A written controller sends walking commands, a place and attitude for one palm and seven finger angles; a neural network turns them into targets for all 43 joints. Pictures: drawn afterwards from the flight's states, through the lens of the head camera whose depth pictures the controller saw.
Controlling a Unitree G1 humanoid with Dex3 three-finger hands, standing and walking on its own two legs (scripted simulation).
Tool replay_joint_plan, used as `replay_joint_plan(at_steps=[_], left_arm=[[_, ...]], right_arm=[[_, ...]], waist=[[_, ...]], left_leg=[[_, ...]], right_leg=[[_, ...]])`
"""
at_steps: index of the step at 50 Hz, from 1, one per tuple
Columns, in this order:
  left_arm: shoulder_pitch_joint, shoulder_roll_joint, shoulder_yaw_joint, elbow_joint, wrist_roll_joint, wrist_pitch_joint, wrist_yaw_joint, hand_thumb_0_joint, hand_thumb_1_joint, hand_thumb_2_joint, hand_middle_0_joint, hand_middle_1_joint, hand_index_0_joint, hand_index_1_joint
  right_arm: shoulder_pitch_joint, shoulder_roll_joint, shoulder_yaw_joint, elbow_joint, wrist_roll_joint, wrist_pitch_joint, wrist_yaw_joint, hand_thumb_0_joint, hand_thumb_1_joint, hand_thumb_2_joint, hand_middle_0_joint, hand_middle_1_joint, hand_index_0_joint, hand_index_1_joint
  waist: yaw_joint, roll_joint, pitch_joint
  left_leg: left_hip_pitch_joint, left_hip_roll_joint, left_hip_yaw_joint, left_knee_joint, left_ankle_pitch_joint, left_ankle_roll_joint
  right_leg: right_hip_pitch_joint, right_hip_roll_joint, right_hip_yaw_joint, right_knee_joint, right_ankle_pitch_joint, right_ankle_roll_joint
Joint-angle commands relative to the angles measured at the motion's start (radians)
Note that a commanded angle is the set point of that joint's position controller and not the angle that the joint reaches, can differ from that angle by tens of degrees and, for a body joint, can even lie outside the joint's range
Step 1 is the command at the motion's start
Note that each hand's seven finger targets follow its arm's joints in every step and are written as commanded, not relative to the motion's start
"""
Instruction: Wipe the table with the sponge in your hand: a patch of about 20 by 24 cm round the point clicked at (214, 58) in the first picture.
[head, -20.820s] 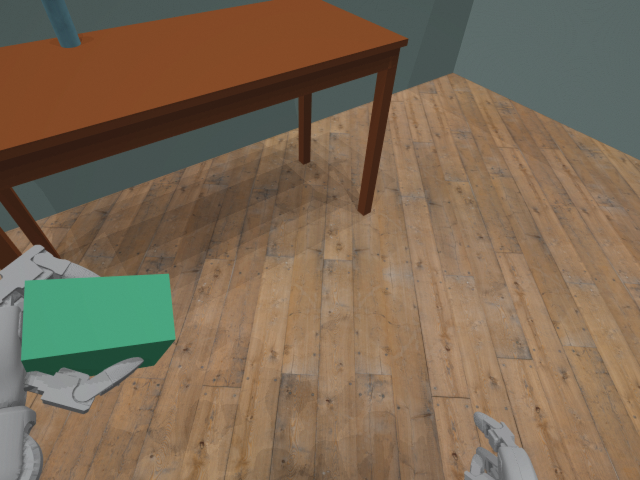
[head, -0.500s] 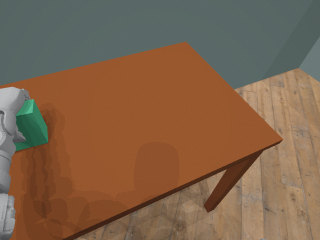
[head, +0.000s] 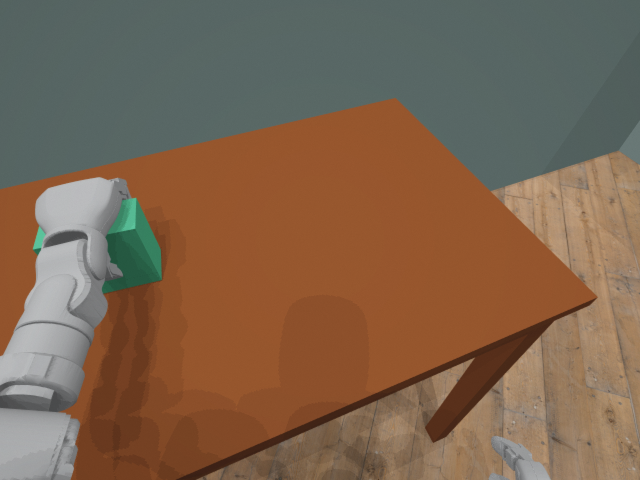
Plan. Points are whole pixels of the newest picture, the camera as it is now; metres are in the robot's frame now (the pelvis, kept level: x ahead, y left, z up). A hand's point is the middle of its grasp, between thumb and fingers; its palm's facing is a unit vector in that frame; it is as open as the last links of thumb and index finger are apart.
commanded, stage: slide across to the middle lane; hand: left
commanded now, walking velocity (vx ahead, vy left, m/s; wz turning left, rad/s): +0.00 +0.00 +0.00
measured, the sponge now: (110, 257) +0.38 +0.33 +0.05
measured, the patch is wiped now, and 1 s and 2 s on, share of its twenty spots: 0.40 0.80 0.80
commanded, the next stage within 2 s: wipe back along the middle lane in 0.20 s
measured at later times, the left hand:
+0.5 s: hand (147, 233) +0.39 +0.26 +0.09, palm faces -0.01 -0.01 -1.00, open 10.0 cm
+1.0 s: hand (148, 269) +0.33 +0.24 +0.09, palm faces +0.00 -0.03 -1.00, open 10.0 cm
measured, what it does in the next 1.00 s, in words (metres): stands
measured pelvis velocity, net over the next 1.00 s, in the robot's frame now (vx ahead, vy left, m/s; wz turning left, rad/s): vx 0.01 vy -0.05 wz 0.01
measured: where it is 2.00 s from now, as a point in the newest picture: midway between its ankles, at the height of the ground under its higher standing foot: outside the picture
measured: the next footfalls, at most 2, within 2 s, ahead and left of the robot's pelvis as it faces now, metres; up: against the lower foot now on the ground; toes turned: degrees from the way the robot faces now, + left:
none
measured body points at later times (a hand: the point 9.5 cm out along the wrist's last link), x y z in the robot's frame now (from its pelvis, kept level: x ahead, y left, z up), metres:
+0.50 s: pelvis +0.01 -0.02 +0.00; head +0.02 -0.04 +0.45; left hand +0.39 +0.26 +0.15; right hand +0.17 -0.26 -0.12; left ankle +0.01 +0.09 -0.74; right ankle -0.04 -0.16 -0.74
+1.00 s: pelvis +0.01 -0.05 +0.00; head +0.00 -0.08 +0.45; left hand +0.33 +0.24 +0.14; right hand +0.21 -0.29 -0.10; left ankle +0.01 +0.09 -0.74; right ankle -0.04 -0.16 -0.74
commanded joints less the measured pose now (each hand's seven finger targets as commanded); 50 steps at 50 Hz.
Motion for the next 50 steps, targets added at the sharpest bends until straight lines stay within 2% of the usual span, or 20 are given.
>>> replay_joint_plan(at_steps=[1,5,11,14,17,18,19,20,22,24,27,29,30,34,35,37,42,48,49,50], left_arm=[[-0.396,0.238,0.038,-0.186,0.025,0.061,0.028,0.000,0.100,1.300,-1.200,-1.600,-1.200,-1.600],[-0.460,0.167,-0.035,-0.130,0.040,0.099,0.015,0.000,0.100,1.300,-1.200,-1.600,-1.200,-1.600],[-0.523,0.066,-0.115,-0.164,0.029,0.095,-0.001,0.000,0.100,1.300,-1.200,-1.600,-1.200,-1.600],[-0.509,0.112,-0.061,-0.140,0.026,0.104,0.005,0.000,0.100,1.300,-1.200,-1.600,-1.200,-1.600],[-0.451,0.102,-0.057,-0.116,0.042,0.117,0.015,0.000,0.100,1.300,-1.200,-1.600,-1.200,-1.600],[-0.413,0.119,-0.030,-0.124,0.044,0.121,0.022,0.000,0.100,1.300,-1.200,-1.600,-1.200,-1.600],[-0.353,0.203,0.050,-0.122,0.049,0.129,0.032,0.000,0.100,1.300,-1.200,-1.600,-1.200,-1.600],[-0.342,0.132,-0.015,-0.159,0.049,0.133,0.030,0.000,0.100,1.300,-1.200,-1.600,-1.200,-1.600],[-0.271,0.103,-0.023,-0.177,0.047,0.148,0.032,0.000,0.100,1.300,-1.200,-1.600,-1.200,-1.600],[-0.222,0.146,0.022,-0.205,0.040,0.163,0.033,0.000,0.100,1.300,-1.200,-1.600,-1.200,-1.600],[-0.176,0.075,-0.041,-0.240,0.021,0.182,0.019,0.000,0.100,1.300,-1.200,-1.600,-1.200,-1.600],[-0.149,0.119,-0.005,-0.261,0.020,0.195,0.009,0.000,0.100,1.300,-1.200,-1.600,-1.200,-1.600],[-0.148,0.083,-0.042,-0.274,0.018,0.197,0.002,0.000,0.100,1.300,-1.200,-1.600,-1.200,-1.600],[-0.107,0.115,-0.025,-0.280,0.018,0.203,-0.024,0.000,0.100,1.300,-1.200,-1.600,-1.200,-1.600],[-0.107,0.063,-0.074,-0.278,0.014,0.202,-0.032,0.000,0.100,1.300,-1.200,-1.600,-1.200,-1.600],[-0.104,0.072,-0.073,-0.251,0.015,0.198,-0.045,0.000,0.100,1.300,-1.200,-1.600,-1.200,-1.600],[0.037,0.082,-0.036,-0.303,0.002,0.162,-0.052,0.000,0.100,1.300,-1.200,-1.600,-1.200,-1.600],[0.147,0.068,-0.019,-0.348,-0.013,0.165,-0.034,0.000,0.100,1.300,-1.200,-1.600,-1.200,-1.600],[0.154,0.104,0.015,-0.353,-0.012,0.172,-0.029,0.000,0.100,1.300,-1.200,-1.600,-1.200,-1.600],[0.124,0.059,-0.033,-0.364,-0.012,0.181,-0.030,0.000,0.100,1.300,-1.200,-1.600,-1.200,-1.600]], right_arm=[[-0.077,-0.158,-0.038,-0.137,-0.003,-0.048,-0.003,0.000,-0.900,-0.900,0.200,0.300,0.200,0.300],[-0.080,-0.153,-0.028,-0.130,-0.002,-0.045,-0.005,0.000,-0.900,-0.900,0.200,0.300,0.200,0.300],[-0.081,-0.138,-0.026,-0.138,-0.003,-0.056,-0.010,0.000,-0.900,-0.900,0.200,0.300,0.200,0.300],[-0.082,-0.146,-0.025,-0.126,-0.006,-0.053,-0.015,0.000,-0.900,-0.900,0.200,0.300,0.200,0.300],[-0.089,-0.142,-0.022,-0.128,-0.010,-0.043,-0.008,0.000,-0.900,-0.900,0.200,0.300,0.200,0.300],[-0.092,-0.142,-0.025,-0.132,-0.015,-0.039,-0.004,0.000,-0.900,-0.900,0.200,0.300,0.200,0.300],[-0.097,-0.156,-0.024,-0.128,-0.019,-0.032,-0.003,0.000,-0.900,-0.900,0.200,0.300,0.200,0.300],[-0.108,-0.144,-0.021,-0.148,-0.020,-0.031,0.001,0.000,-0.900,-0.900,0.200,0.300,0.200,0.300],[-0.119,-0.140,-0.026,-0.153,-0.018,-0.026,0.010,0.000,-0.900,-0.900,0.200,0.300,0.200,0.300],[-0.130,-0.152,-0.028,-0.153,-0.016,-0.021,0.012,0.000,-0.900,-0.900,0.200,0.300,0.200,0.300],[-0.145,-0.145,-0.027,-0.164,-0.009,-0.020,0.016,0.000,-0.900,-0.900,0.200,0.300,0.200,0.300],[-0.153,-0.156,-0.028,-0.161,-0.007,-0.017,0.013,0.000,-0.900,-0.900,0.200,0.300,0.200,0.300],[-0.151,-0.151,-0.028,-0.166,-0.006,-0.019,0.011,0.000,-0.900,-0.900,0.200,0.300,0.200,0.300],[-0.166,-0.156,-0.024,-0.159,0.000,-0.016,0.006,0.000,-0.900,-0.900,0.200,0.300,0.200,0.300],[-0.162,-0.149,-0.021,-0.164,0.001,-0.017,0.003,0.000,-0.900,-0.900,0.200,0.300,0.200,0.300],[-0.164,-0.150,-0.017,-0.159,0.003,-0.017,-0.002,0.000,-0.900,-0.900,0.200,0.300,0.200,0.300],[-0.169,-0.144,-0.020,-0.182,-0.001,-0.026,0.001,0.000,-0.900,-0.900,0.200,0.300,0.200,0.300],[-0.192,-0.141,-0.018,-0.196,0.001,-0.026,0.008,0.000,-0.900,-0.900,0.200,0.300,0.200,0.300],[-0.197,-0.149,-0.020,-0.193,0.000,-0.024,0.007,0.000,-0.900,-0.900,0.200,0.300,0.200,0.300],[-0.203,-0.142,-0.015,-0.196,0.002,-0.023,0.007,0.000,-0.900,-0.900,0.200,0.300,0.200,0.300]], waist=[[-0.002,0.020,-0.287],[-0.021,0.028,-0.243],[-0.031,0.029,-0.314],[-0.017,-0.001,-0.310],[-0.002,-0.008,-0.303],[0.011,-0.016,-0.309],[0.036,-0.002,-0.323],[0.030,0.007,-0.333],[0.030,-0.016,-0.309],[0.041,-0.022,-0.297],[0.023,-0.059,-0.257],[0.029,-0.062,-0.249],[0.018,-0.077,-0.246],[0.017,-0.070,-0.191],[0.007,-0.085,-0.183],[-0.001,-0.102,-0.152],[0.027,-0.093,-0.208],[0.036,-0.105,-0.149],[0.043,-0.093,-0.140],[0.030,-0.096,-0.129]], left_leg=[[0.297,0.015,-0.053,-0.063,0.348,-0.012],[0.293,0.012,-0.058,-0.069,0.298,-0.016],[0.344,0.008,-0.064,-0.035,0.342,-0.015],[0.325,0.008,-0.062,-0.040,0.344,-0.016],[0.300,0.006,-0.053,-0.040,0.378,-0.021],[0.296,0.005,-0.046,-0.037,0.392,-0.018],[0.287,0.006,-0.049,-0.044,0.423,-0.024],[0.288,0.000,-0.039,-0.035,0.447,-0.019],[0.277,0.003,-0.030,-0.037,0.432,-0.014],[0.268,0.002,-0.029,-0.043,0.432,-0.011],[0.249,-0.005,-0.014,-0.041,0.379,0.002],[0.244,-0.007,-0.010,-0.045,0.357,0.007],[0.243,-0.013,-0.002,-0.037,0.353,0.012],[0.221,-0.018,0.005,-0.041,0.301,0.014],[0.218,-0.021,0.009,-0.039,0.292,0.018],[0.203,-0.022,0.015,-0.035,0.262,0.018],[0.213,-0.028,0.024,-0.013,0.311,0.017],[0.185,-0.024,0.028,-0.014,0.282,0.011],[0.185,-0.022,0.024,-0.020,0.276,0.010],[0.179,-0.022,0.026,-0.024,0.264,0.009]], right_leg=[[-0.007,0.058,-0.053,-0.029,0.233,-0.080],[-0.042,0.060,-0.058,-0.032,0.201,-0.085],[-0.042,0.057,-0.053,-0.019,0.239,-0.087],[-0.018,0.056,-0.052,-0.021,0.257,-0.091],[0.005,0.055,-0.059,-0.011,0.287,-0.089],[0.026,0.054,-0.056,-0.010,0.312,-0.088],[0.065,0.053,-0.053,-0.005,0.338,-0.094],[0.078,0.051,-0.055,0.002,0.364,-0.088],[0.076,0.051,-0.056,-0.003,0.367,-0.080],[0.097,0.052,-0.052,-0.003,0.383,-0.082],[0.091,0.052,-0.054,-0.009,0.379,-0.071],[0.103,0.051,-0.045,-0.013,0.384,-0.073],[0.108,0.050,-0.044,-0.013,0.399,-0.068],[0.096,0.046,-0.030,-0.021,0.389,-0.068],[0.092,0.046,-0.035,-0.022,0.384,-0.063],[0.074,0.044,-0.026,-0.029,0.375,-0.058],[0.129,0.038,-0.012,-0.004,0.478,-0.057],[0.102,0.038,-0.006,-0.003,0.457,-0.052],[0.096,0.041,0.000,-0.004,0.439,-0.058],[0.085,0.041,-0.013,-0.005,0.414,-0.054]])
